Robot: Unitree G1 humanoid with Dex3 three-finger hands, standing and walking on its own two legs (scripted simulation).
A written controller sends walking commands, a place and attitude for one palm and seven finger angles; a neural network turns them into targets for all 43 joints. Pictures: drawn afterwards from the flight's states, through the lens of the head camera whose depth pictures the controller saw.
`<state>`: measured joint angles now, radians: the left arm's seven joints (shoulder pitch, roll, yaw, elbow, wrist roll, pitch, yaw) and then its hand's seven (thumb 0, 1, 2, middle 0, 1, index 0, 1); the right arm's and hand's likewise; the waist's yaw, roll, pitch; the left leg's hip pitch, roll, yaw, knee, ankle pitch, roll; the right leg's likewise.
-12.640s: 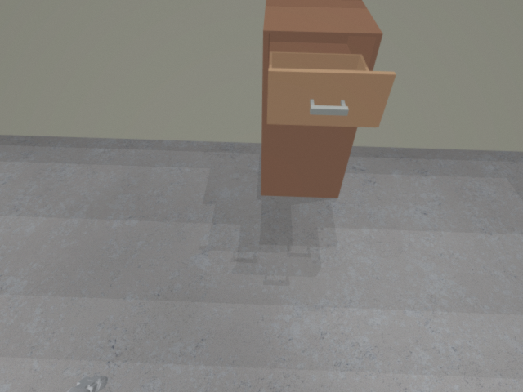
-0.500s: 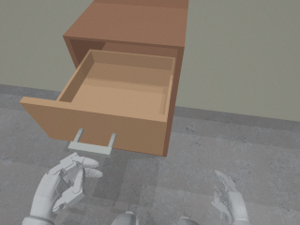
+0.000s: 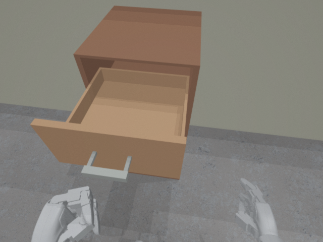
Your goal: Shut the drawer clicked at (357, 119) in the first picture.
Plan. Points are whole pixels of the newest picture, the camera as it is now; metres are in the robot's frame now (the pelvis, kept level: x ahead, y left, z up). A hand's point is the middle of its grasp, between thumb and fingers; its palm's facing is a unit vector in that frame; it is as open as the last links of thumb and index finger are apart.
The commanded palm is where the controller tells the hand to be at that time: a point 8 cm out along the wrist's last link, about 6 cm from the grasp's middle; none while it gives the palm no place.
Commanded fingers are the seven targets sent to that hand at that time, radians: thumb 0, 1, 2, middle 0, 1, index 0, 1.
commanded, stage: raise the hand and make a fist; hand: left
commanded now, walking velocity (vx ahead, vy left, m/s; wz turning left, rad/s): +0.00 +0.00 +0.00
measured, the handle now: (108, 165) +0.29 +0.16 +0.03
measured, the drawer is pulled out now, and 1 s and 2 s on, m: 0.29 0.29 0.29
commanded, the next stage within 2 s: bring the fist close to the handle in 0.70 s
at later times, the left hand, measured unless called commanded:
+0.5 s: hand (88, 231) +0.13 +0.14 +0.12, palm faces -0.04 -1.00 -0.02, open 3.2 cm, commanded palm +0.08 +0.19 +0.13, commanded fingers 0.00 0.90 0.90 -1.40 -1.60 -1.40 -1.60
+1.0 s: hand (96, 234) +0.13 +0.13 +0.10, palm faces -0.02 -1.00 -0.02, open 3.2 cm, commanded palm +0.09 +0.18 +0.11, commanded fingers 0.00 0.90 0.90 -1.40 -1.60 -1.40 -1.60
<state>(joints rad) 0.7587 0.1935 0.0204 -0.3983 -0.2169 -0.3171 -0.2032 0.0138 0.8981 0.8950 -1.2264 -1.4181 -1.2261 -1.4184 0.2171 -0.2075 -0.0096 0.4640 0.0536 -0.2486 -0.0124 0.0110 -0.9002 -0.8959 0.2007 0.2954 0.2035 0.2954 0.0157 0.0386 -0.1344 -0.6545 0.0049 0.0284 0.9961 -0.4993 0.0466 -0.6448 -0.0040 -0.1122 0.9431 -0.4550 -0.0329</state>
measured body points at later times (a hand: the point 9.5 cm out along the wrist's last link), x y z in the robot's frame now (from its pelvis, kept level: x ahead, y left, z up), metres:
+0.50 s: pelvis +0.00 +0.01 +0.01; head +0.01 +0.01 +0.46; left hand +0.13 +0.19 +0.12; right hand +0.20 -0.20 -0.04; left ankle +0.00 +0.09 -0.68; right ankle +0.01 -0.10 -0.68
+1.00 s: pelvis +0.00 -0.01 +0.00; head +0.01 -0.01 +0.45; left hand +0.13 +0.18 +0.11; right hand +0.21 -0.22 -0.04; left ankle +0.00 +0.09 -0.68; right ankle +0.01 -0.10 -0.68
